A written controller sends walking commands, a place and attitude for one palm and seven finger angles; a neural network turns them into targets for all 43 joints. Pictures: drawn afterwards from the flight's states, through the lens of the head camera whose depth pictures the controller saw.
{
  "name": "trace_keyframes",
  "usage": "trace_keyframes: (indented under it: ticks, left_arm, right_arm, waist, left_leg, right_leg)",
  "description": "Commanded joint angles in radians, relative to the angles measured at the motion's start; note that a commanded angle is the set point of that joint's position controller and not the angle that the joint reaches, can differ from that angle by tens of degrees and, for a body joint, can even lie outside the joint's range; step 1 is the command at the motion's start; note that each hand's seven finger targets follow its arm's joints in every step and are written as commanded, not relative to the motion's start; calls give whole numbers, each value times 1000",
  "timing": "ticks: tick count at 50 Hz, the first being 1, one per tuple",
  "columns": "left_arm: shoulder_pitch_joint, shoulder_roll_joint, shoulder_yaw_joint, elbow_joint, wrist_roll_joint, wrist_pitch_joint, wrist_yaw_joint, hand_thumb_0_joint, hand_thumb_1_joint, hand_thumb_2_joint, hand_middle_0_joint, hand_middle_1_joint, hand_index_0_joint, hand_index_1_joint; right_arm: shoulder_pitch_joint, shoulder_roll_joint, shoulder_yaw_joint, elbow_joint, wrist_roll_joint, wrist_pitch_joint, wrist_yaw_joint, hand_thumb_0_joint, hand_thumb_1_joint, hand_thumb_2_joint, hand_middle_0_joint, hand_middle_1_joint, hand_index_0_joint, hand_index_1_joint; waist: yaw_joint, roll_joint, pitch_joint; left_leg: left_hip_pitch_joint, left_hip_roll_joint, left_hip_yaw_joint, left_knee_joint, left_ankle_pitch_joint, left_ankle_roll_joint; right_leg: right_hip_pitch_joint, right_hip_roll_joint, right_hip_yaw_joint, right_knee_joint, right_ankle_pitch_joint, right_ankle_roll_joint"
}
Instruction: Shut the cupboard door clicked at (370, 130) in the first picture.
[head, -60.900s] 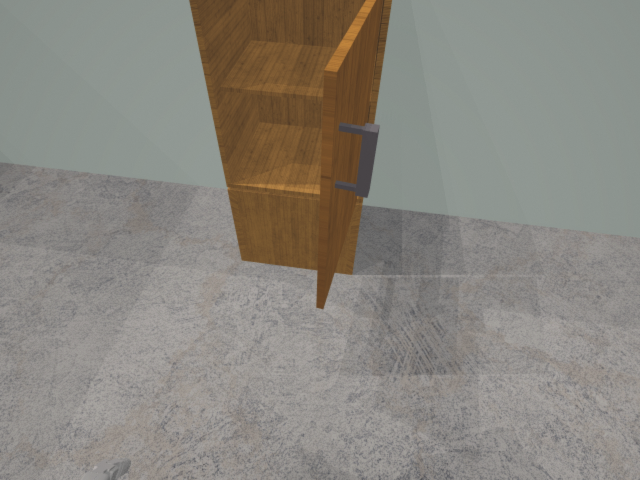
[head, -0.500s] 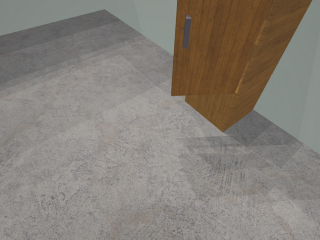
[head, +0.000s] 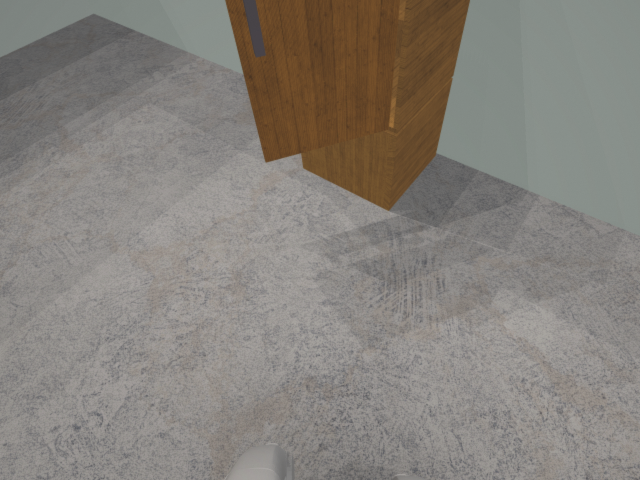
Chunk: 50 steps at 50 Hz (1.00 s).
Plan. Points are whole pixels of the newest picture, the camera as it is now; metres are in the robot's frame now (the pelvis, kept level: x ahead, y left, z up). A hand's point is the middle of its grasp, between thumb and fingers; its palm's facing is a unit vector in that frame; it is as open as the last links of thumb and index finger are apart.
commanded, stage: walk to a spot facing it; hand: left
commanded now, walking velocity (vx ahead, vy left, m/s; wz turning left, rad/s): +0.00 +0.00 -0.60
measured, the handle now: (251, 19) +0.96 +0.22 +0.09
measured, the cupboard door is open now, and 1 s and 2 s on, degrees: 56 56 56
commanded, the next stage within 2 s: turn to face it in 1.54 s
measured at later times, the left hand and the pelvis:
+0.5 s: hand (189, 472) +0.14 +0.21 -0.14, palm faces -0.23 -0.95 -0.21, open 7.4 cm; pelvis +0.00 +0.03 +0.02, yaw -17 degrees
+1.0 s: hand (259, 409) +0.23 +0.13 -0.16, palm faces -0.48 -0.86 -0.16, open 7.4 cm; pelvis +0.13 -0.02 +0.01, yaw -32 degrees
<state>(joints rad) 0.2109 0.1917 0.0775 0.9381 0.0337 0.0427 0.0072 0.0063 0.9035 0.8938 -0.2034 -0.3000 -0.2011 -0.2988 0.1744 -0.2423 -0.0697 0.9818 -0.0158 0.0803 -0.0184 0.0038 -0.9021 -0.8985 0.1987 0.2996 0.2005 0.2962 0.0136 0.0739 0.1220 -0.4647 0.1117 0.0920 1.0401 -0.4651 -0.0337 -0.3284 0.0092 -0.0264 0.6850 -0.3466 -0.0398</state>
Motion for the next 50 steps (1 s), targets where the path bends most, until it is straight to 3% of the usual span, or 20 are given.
trace_keyframes:
  ticks: [1, 4, 8, 12, 13, 14, 15, 16, 18, 20, 27, 30, 31, 32, 33, 34, 39, 47, 49, 50]
  left_arm:
    - [-24, 188, 44, -71, -1, -21, 22, 0, 900, 900, -200, -300, -200, -300]
    - [37, 196, 48, -55, -1, -27, 21, 0, 900, 900, -200, -300, -200, -300]
    - [67, 217, 56, -41, 0, -20, 17, 0, 900, 900, -200, -300, -200, -300]
    - [-1, 209, 56, -59, -6, -10, 12, 0, 900, 900, -200, -300, -200, -300]
    - [-33, 191, 51, -71, -13, -7, 9, 0, 900, 900, -200, -300, -200, -300]
    - [-25, 131, 40, -91, -22, -5, 3, 0, 900, 900, -200, -300, -200, -300]
    - [-40, 108, 29, -112, -19, -8, -9, 0, 900, 900, -200, -300, -200, -300]
    - [-77, 144, 35, -123, -9, -3, -14, 0, 900, 900, -200, -300, -200, -300]
    - [-49, 143, 53, -103, 0, 8, -29, 0, 900, 900, -200, -300, -200, -300]
    - [-37, 124, 43, -109, -4, 10, -48, 0, 900, 900, -200, -300, -200, -300]
    - [-136, 80, 21, -150, -5, -12, -75, 0, 900, 900, -200, -300, -200, -300]
    - [8, 108, 32, -101, -3, -26, -68, 0, 900, 900, -200, -300, -200, -300]
    - [150, 178, 48, -56, 0, -40, -59, 0, 900, 900, -200, -300, -200, -300]
    - [268, 322, 79, -25, 3, -55, -36, 0, 900, 900, -200, -300, -200, -300]
    - [292, 337, 76, -18, -15, -52, -13, 0, 900, 900, -200, -300, -200, -300]
    - [224, 294, 69, -33, -15, -56, -5, 0, 900, 900, -200, -300, -200, -300]
    - [63, 194, 33, -66, -6, -79, -6, 0, 900, 900, -200, -300, -200, -300]
    - [65, 217, 42, -30, -2, -84, -17, 0, 900, 900, -200, -300, -200, -300]
    - [36, 203, 43, -31, -8, -80, -17, 0, 900, 900, -200, -300, -200, -300]
    - [28, 167, 36, -32, -8, -79, -18, 0, 900, 900, -200, -300, -200, -300]
  right_arm:
    - [-26, -81, -21, -112, -7, -44, -1, 0, -900, -900, 200, 300, 200, 300]
    - [-31, -40, -8, -117, 0, -49, -8, 0, -900, -900, 200, 300, 200, 300]
    - [-56, -32, -2, -144, 9, -55, -18, 0, -900, -900, 200, 300, 200, 300]
    - [30, -48, -2, -136, 15, -66, -27, 0, -900, -900, 200, 300, 200, 300]
    - [83, -72, -5, -119, 15, -75, -30, 0, -900, -900, 200, 300, 200, 300]
    - [100, -150, -15, -116, 4, -86, -35, 0, -900, -900, 200, 300, 200, 300]
    - [101, -214, -31, -129, -3, -82, -36, 0, -900, -900, 200, 300, 200, 300]
    - [93, -212, -24, -140, -14, -76, -41, 0, -900, -900, 200, 300, 200, 300]
    - [12, -152, -5, -160, -19, -83, -43, 0, -900, -900, 200, 300, 200, 300]
    - [-19, -147, 0, -174, -21, -82, -36, 0, -900, -900, 200, 300, 200, 300]
    - [121, -179, -25, -118, -23, -92, -15, 0, -900, -900, 200, 300, 200, 300]
    - [83, -183, -25, -124, -17, -93, -2, 0, -900, -900, 200, 300, 200, 300]
    - [53, -155, -17, -139, -6, -94, 7, 0, -900, -900, 200, 300, 200, 300]
    - [-19, -58, 12, -205, 8, -97, 18, 0, -900, -900, 200, 300, 200, 300]
    - [-85, -113, 8, -238, -7, -92, 15, 0, -900, -900, 200, 300, 200, 300]
    - [-74, -119, 0, -229, -6, -95, 20, 0, -900, -900, 200, 300, 200, 300]
    - [5, -86, -1, -159, -15, -90, 32, 0, -900, -900, 200, 300, 200, 300]
    - [2, -61, 1, -170, -3, -120, 37, 0, -900, -900, 200, 300, 200, 300]
    - [91, -79, -5, -136, -3, -134, 28, 0, -900, -900, 200, 300, 200, 300]
    - [212, -117, -14, -94, -4, -145, 16, 0, -900, -900, 200, 300, 200, 300]
  waist:
    - [-10, -260, -96]
    - [9, -173, -171]
    - [30, -196, -177]
    - [-21, -218, -195]
    - [-53, -171, -210]
    - [-55, 56, -223]
    - [-53, 265, -191]
    - [-66, 156, -150]
    - [-8, 128, -106]
    - [4, 116, -94]
    - [-62, 138, -76]
    - [21, 40, -134]
    - [96, -130, -184]
    - [156, -485, -190]
    - [147, -406, -144]
    - [105, -310, -93]
    - [-8, -215, -59]
    - [-15, -193, -29]
    - [-60, -152, -44]
    - [-111, -45, -103]
  left_leg:
    - [-113, -4, -104, 145, 77, -15]
    - [-64, -42, -82, -19, 39, -25]
    - [-4, -70, -81, -197, 10, -20]
    - [187, -84, -91, -482, 118, -6]
    - [345, -50, -103, -626, 211, 1]
    - [487, 138, -279, -741, 276, 54]
    - [486, 343, -447, -773, 466, 151]
    - [363, 382, -431, -759, 517, 217]
    - [296, 277, -287, -741, 568, 191]
    - [324, 211, -168, -729, 438, 162]
    - [362, 226, -71, -736, 137, 149]
    - [223, 200, 7, -544, 107, 99]
    - [69, 121, 111, -305, 110, 50]
    - [-274, -50, 142, 61, -214, -11]
    - [-348, -30, -44, 179, -180, 1]
    - [-375, 12, -91, 198, -45, 8]
    - [-150, 21, -52, 20, 144, -21]
    - [56, -34, -24, -341, 180, -10]
    - [245, -59, -5, -469, 232, -12]
    - [427, -40, -52, -551, 185, -7]
  right_leg:
    - [74, -244, 369, -361, 212, -140]
    - [195, -225, 355, -289, 477, -155]
    - [222, -218, 409, -265, 578, -168]
    - [117, -166, 427, -212, 563, -111]
    - [1, -119, 385, -170, 456, -63]
    - [-171, 14, 261, -44, 178, -1]
    - [-282, 73, 94, 193, -230, 58]
    - [-260, 36, 107, 370, -252, 70]
    - [-252, 8, 99, 501, -147, 91]
    - [-261, -16, 45, 445, -99, 94]
    - [-143, -23, -77, 36, -62, 63]
    - [159, 17, -108, -157, 38, 26]
    - [378, -58, 8, -272, -35, -22]
    - [533, -346, 532, -419, -85, -151]
    - [454, -402, 644, -472, -80, -204]
    - [425, -374, 554, -477, -127, -208]
    - [160, -225, 284, -457, 69, -151]
    - [87, -212, 285, -439, -8, -151]
    - [3, -173, 259, -360, -13, -124]
    - [-68, -104, 217, -185, 33, -92]
